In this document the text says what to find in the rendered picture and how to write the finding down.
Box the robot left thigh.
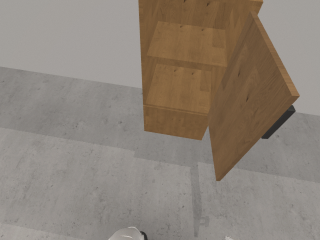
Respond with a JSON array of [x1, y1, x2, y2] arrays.
[[109, 228, 144, 240]]

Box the cupboard door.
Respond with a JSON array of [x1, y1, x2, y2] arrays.
[[207, 11, 300, 181]]

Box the handle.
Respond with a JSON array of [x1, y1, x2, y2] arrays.
[[261, 105, 296, 139]]

